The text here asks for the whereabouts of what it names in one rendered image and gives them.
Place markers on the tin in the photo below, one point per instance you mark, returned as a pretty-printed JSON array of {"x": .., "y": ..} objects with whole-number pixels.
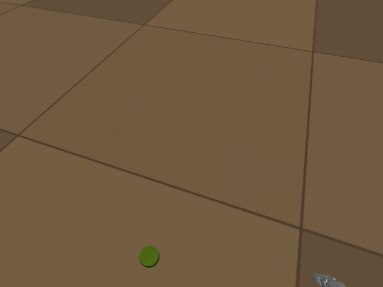
[{"x": 149, "y": 256}]

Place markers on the right robot hand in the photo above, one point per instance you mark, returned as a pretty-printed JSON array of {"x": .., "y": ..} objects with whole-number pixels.
[{"x": 326, "y": 280}]

